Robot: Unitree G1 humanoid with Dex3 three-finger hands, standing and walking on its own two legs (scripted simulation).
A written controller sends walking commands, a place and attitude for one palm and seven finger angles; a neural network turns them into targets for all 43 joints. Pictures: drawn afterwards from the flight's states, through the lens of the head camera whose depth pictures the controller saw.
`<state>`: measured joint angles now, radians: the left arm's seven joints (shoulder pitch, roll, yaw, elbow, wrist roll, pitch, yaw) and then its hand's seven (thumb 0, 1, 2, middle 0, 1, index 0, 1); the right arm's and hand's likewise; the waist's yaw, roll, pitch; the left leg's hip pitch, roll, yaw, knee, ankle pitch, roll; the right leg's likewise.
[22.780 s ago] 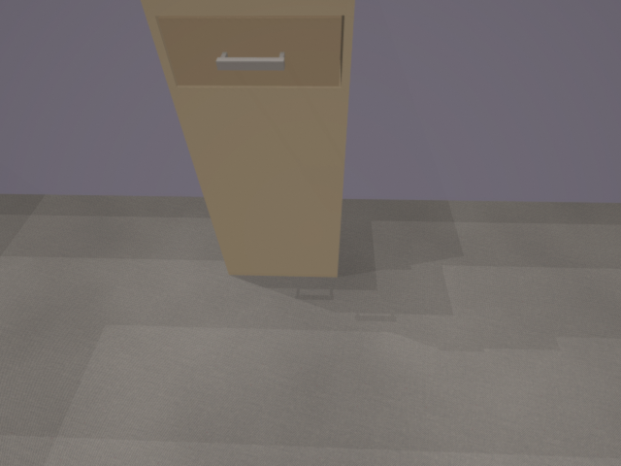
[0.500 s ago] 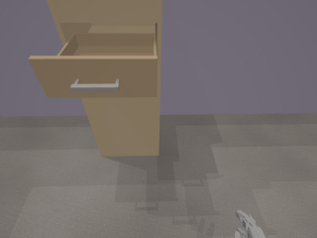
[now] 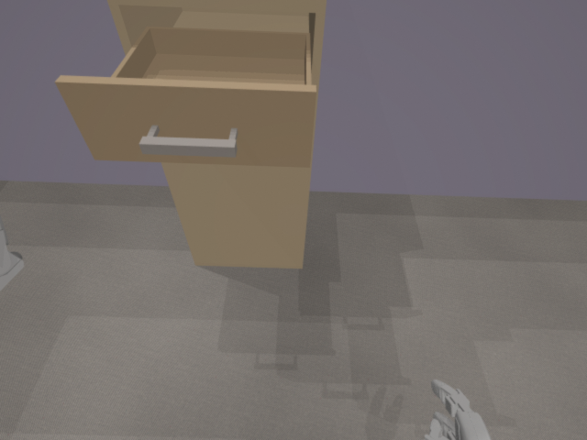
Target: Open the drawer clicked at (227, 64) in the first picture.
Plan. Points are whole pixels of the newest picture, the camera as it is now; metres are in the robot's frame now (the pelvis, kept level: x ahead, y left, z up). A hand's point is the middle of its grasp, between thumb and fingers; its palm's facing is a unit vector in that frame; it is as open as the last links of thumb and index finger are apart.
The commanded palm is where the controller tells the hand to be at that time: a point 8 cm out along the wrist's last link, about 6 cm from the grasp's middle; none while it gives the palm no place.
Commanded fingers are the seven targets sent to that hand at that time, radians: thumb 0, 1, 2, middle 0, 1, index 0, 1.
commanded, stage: let the arm hang, fingers relaxed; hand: left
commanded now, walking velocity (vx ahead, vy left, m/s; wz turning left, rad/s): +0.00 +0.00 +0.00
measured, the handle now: (191, 139) +0.53 +0.19 +0.12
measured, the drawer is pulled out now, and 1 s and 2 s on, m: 0.30 0.30 0.30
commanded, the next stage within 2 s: look to check the result in 1.10 s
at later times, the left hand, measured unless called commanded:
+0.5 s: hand out of the picture -0.06 +0.18 -0.18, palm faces +0.13 -0.97 -0.22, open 7.1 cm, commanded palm none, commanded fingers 0.00 0.90 0.90 -0.20 -0.30 -0.20 -0.30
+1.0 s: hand out of the picture +0.01 +0.15 -0.15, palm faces +0.06 -0.97 -0.23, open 7.2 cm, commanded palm none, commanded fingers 0.00 0.90 0.90 -0.20 -0.30 -0.20 -0.30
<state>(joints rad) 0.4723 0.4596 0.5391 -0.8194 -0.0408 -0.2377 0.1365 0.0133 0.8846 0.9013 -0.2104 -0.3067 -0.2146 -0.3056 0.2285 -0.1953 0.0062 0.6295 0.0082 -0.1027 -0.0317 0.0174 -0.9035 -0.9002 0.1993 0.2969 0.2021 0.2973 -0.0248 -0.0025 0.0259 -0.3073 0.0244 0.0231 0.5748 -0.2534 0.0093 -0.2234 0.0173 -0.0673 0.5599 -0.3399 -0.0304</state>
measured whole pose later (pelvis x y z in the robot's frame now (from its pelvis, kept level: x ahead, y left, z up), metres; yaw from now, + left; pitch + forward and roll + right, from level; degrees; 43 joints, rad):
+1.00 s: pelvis -0.01 -0.03 +0.01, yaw +2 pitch -2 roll +1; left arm 0.22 0.15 0.02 1.11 0.01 0.00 0.04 0.01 0.93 0.90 -0.20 -0.30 -0.20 -0.30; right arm 0.32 -0.14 -0.01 1.12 -0.02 0.01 -0.03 0.01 -0.91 -0.90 0.20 0.30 0.20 0.30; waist -0.02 0.03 0.03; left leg -0.14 -0.02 0.04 0.39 -0.23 0.02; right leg -0.21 0.04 -0.04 0.40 -0.16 -0.06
